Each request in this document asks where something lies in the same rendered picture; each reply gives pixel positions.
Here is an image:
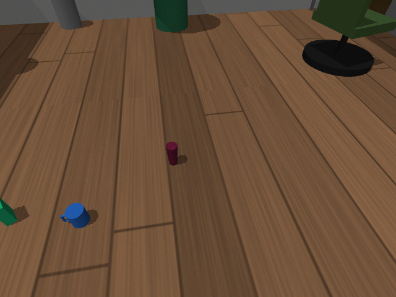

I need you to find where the office chair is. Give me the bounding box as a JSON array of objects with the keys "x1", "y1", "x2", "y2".
[{"x1": 302, "y1": 0, "x2": 396, "y2": 77}]

